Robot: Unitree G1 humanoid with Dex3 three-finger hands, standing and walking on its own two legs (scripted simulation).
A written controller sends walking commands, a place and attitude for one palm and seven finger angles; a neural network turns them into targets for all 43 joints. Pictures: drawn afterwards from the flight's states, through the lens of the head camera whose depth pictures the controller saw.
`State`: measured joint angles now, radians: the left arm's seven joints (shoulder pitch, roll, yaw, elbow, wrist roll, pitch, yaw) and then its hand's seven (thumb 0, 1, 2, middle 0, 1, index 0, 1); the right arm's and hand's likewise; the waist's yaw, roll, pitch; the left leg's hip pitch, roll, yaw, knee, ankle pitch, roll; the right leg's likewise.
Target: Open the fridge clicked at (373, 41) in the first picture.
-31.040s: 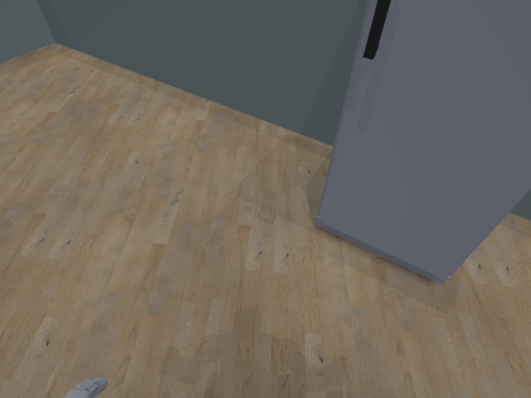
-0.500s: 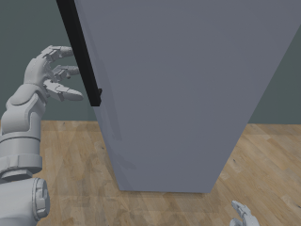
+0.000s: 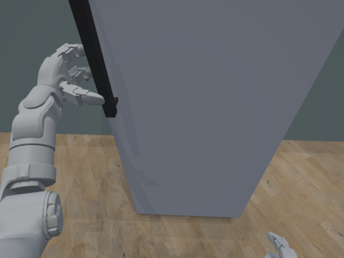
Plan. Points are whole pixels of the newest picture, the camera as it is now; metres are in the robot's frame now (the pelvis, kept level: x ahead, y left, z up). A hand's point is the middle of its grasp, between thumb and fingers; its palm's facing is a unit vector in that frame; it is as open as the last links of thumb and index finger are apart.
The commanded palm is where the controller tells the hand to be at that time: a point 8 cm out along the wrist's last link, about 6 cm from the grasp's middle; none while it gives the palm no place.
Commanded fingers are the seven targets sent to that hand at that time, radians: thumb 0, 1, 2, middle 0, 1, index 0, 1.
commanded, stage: feel for the door with the fingertips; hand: left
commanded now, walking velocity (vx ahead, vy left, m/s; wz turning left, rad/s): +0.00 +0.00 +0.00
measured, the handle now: (100, 60) +0.47 +0.19 +0.26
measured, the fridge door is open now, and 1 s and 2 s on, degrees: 0 0 0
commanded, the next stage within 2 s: slide the fingers in behind the handle in 0.10 s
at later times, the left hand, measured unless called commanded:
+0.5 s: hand (84, 78) +0.43 +0.22 +0.23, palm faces +0.04 -1.00 -0.01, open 13.9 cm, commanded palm +0.40 +0.27 +0.24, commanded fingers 0.00 -0.50 0.30 -0.30 -1.20 -0.30 -1.20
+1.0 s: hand (93, 79) +0.42 +0.19 +0.24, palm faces +0.02 -1.00 -0.01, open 14.0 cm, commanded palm +0.39 +0.24 +0.24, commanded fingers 0.00 -0.50 0.30 -0.30 -1.20 -0.30 -1.20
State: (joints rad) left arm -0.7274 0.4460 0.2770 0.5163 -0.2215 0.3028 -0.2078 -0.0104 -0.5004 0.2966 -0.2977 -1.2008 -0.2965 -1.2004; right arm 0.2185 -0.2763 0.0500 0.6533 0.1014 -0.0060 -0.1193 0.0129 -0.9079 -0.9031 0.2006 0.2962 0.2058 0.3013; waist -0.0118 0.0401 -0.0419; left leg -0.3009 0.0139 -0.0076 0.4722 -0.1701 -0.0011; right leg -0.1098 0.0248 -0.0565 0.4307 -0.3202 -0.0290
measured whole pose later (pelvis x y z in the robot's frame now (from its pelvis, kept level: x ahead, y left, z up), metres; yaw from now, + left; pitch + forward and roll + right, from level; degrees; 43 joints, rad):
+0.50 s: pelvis +0.01 +0.00 +0.00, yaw -2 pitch +1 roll +0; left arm -0.69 0.48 0.35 0.56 -0.21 0.25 -0.23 -0.01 -0.50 0.30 -0.33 -1.22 -0.31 -1.21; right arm 0.29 -0.28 0.03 0.64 0.11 0.00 -0.11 0.01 -0.91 -0.90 0.20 0.30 0.20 0.30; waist -0.04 0.04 -0.06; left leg -0.31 0.02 0.02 0.48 -0.19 0.00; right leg -0.13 0.03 -0.03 0.43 -0.32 -0.02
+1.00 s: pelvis +0.01 +0.01 +0.00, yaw -1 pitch +0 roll +0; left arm -0.71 0.40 0.26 0.48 -0.22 0.31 -0.17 -0.01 -0.50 0.30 -0.30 -1.20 -0.30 -1.20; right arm 0.21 -0.25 0.06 0.63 0.10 0.00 -0.11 0.01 -0.91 -0.90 0.20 0.30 0.21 0.30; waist -0.01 0.03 -0.05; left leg -0.29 0.01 0.01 0.47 -0.18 0.01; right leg -0.10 0.02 -0.04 0.42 -0.32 -0.02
